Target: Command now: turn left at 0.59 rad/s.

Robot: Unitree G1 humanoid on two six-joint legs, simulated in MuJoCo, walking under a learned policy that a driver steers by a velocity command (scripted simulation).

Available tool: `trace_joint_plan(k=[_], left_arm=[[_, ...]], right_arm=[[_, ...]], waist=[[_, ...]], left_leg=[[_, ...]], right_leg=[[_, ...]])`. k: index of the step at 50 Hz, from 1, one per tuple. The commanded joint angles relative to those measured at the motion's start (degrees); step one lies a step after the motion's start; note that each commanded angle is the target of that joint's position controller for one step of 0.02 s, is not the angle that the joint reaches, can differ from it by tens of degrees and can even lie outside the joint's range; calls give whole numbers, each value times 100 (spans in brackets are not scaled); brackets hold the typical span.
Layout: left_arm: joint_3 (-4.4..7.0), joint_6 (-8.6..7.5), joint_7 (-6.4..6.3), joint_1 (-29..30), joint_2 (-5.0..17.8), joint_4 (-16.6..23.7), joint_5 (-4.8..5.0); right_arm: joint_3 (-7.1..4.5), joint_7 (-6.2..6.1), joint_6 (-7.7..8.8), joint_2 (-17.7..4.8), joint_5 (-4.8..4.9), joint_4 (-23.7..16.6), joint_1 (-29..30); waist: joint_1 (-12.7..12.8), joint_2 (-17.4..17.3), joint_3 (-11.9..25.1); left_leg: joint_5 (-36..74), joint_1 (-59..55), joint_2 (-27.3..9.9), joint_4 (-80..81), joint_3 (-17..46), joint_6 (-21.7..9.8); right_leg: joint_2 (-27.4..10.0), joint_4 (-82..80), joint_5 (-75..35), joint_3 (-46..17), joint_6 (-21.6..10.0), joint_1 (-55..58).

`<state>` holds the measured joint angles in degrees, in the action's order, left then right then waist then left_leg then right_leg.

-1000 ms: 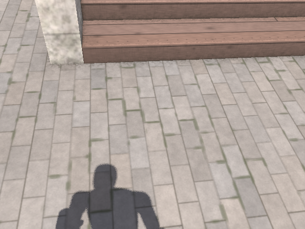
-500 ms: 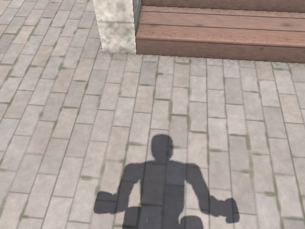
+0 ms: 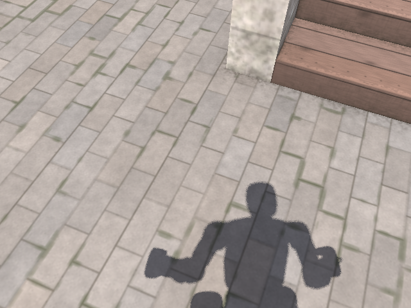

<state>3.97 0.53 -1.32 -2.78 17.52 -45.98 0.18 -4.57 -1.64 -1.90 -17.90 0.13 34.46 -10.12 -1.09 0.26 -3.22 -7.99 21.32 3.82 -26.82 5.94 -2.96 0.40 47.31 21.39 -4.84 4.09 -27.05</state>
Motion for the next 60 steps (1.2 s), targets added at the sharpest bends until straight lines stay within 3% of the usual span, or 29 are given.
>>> trace_joint_plan(k=[1,6,7,8,9,10,12,15,17,19,21,22,23,24,25,28,31,34,36,37,38,39,40,44,50,56,58,59,60], left_arm=[[116,-71,35,-107,496,288,24],[151,-179,171,-638,550,142,-50],[212,-171,150,-725,919,194,-172],[248,-141,135,-544,1211,159,-275],[180,-186,110,-287,921,356,-309],[157,-199,72,-131,839,393,-227],[102,-217,40,5,669,371,-32],[18,-154,24,-170,467,233,-26],[32,-87,25,-276,540,173,-40],[64,-33,41,-471,714,95,-15],[14,-52,63,-584,637,7,70],[-34,-127,90,-736,539,-36,26],[-77,-229,153,-846,443,-17,-137],[-121,-267,161,-890,237,-91,-119],[-112,-253,155,-583,424,-140,-142],[-84,-186,103,-313,381,-94,-7],[-44,-373,169,-112,378,73,142],[-33,-551,322,-528,317,-115,198],[44,-568,359,-1405,382,-592,99],[107,-569,336,-2020,614,-749,72],[246,-591,356,-2425,1291,-763,55],[177,-645,362,-2256,1126,-660,-28],[89,-682,316,-1931,834,-557,1],[-44,-630,233,-1667,539,-427,-13],[-62,-521,115,-1991,746,-494,11],[-9,-440,105,-2318,865,-641,110],[50,-392,86,-2225,998,-617,81],[60,-339,73,-2116,1023,-585,54],[20,-329,50,-2083,916,-510,11]], right_arm=[[-300,-16,32,-994,-5,-457,141],[-167,-9,-46,-711,44,-415,118],[-81,-7,-33,-441,-29,-405,-83],[-99,-6,15,-471,-5,-607,-38],[-213,-24,61,-892,-74,-505,23],[-303,-8,64,-1061,-8,-400,-42],[-267,-42,-6,-802,-29,-199,-218],[-79,-14,-24,-313,3,-179,-98],[40,19,-2,-101,-3,-232,167],[7,20,0,-227,62,-165,129],[-13,11,1,-309,29,30,-142],[-32,-27,-2,-523,-26,-7,-136],[-91,-76,-23,-894,-80,-50,-202],[-42,-7,-9,-689,-132,66,-43],[12,65,31,-384,-128,35,-27],[-72,57,98,-746,-74,209,-444],[-67,-4,237,-795,-6,330,-774],[-45,-2,296,-714,116,227,-340],[-6,11,290,-549,89,145,-52],[97,30,324,-199,23,45,87],[136,1,404,-18,75,-248,126],[27,-39,496,-389,217,-240,91],[-10,-2,570,-489,289,-153,-47],[-23,160,669,-338,75,-7,69],[159,309,681,85,99,-303,963],[134,468,745,-118,159,-499,1489],[28,451,747,-364,103,-388,1036],[-85,406,741,-561,57,-155,237],[-161,331,725,-753,5,83,-610]], waist=[[27,-926,999],[217,-801,993],[89,109,984],[-139,1540,581],[65,1253,510],[2,928,469],[-54,711,412],[25,784,536],[215,1018,638],[283,1074,675],[138,891,603],[206,595,718],[387,-189,932],[500,-893,985],[243,-580,870],[-2,-1001,114],[-79,-1439,-500],[263,-1096,-340],[654,-745,40],[841,-32,211],[861,1525,251],[800,1288,-17],[607,864,-318],[440,505,-193],[678,430,-255],[605,467,-471],[235,612,-53],[-233,627,496],[-631,530,1109]], left_leg=[[245,-782,-1330,739,1769,-1002],[4,-458,-975,108,1673,-481],[-992,88,-467,-794,1123,-119],[-2381,811,319,-1550,173,181],[-2707,764,83,-2765,406,395],[-2468,867,107,-3378,450,461],[-1999,1039,47,-3681,523,643],[-1747,611,-133,-2751,141,805],[-1801,7,-331,-1640,-265,831],[-1461,-448,-291,-676,-480,806],[-89,-1242,-282,846,-496,598],[707,-1831,-623,839,-55,430],[2188,-2252,-1187,329,430,191],[1379,-1575,-1183,217,395,-112],[155,-1439,-911,362,291,-106],[-2973,-971,-1194,1082,1040,-407],[-3473,-837,-1933,1646,2158,-888],[-2656,-663,-1717,1461,1572,-691],[-1985,111,-1161,764,784,-377],[-1712,677,-736,-447,225,-87],[-2054,1746,-79,-2240,-501,298],[-2646,2385,-223,-3365,-18,282],[-2120,2759,-513,-3785,174,163],[-545,2522,-991,-3343,-203,129],[743,1802,-797,-1341,-722,432],[886,1370,-613,-347,-702,126],[578,622,-353,-276,-827,-95],[744,-420,-152,-166,-979,-269],[1475,-1886,-418,-207,-772,-441]], right_leg=[[125,-500,-88,15,-13,348],[-127,-2414,-1223,131,-412,1597],[-1157,-2865,-1475,-889,-777,2010],[-2031,-3188,-1892,-2139,-1701,1587],[-2241,-3254,-1950,-2363,-2098,1301],[-2005,-3142,-2041,-1964,-1987,1363],[-1574,-2916,-2277,-1334,-1655,1681],[-1196,-2734,-2906,-664,-1562,1953],[-1098,-2624,-3105,-476,-1523,2000],[-1166,-2481,-3253,-589,-1549,2063],[-1064,-2386,-3057,-563,-1292,1833],[-994,-2365,-2654,-527,-965,1492],[-632,-2041,-2011,-140,-661,1163],[-361,-2317,-1086,211,-377,1574],[-228,-2164,-900,366,-209,1665],[170,-1150,352,862,-290,709],[-101,-360,664,538,-650,-97],[-179,-1314,396,607,-979,690],[66,-1941,-828,742,-869,2410],[-592,-2418,-281,-223,-1019,3055],[-1819,-3448,959,-2608,-1754,3468],[-2315,-3834,1472,-3608,-2212,3277],[-2200,-3800,1591,-3202,-2115,3237],[-1439,-3922,-363,-1406,-1558,3039],[-1062,-4078,-2120,-147,-1471,2559],[-1485,-3868,-2745,-27,-1391,2997],[-1460,-3096,-4737,102,-1235,3286],[-1258,-2116,-5776,284,-1080,3195],[-985,-923,-5526,384,-841,2458]])
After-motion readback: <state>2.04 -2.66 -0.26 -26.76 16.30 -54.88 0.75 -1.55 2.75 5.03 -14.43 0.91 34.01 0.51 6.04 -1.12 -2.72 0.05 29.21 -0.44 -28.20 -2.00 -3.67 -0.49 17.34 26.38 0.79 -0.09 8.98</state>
